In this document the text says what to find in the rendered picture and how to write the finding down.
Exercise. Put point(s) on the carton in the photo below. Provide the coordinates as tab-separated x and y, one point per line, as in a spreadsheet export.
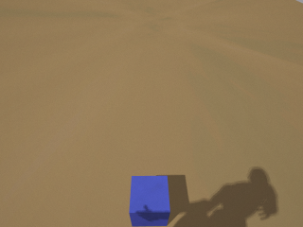
149	201

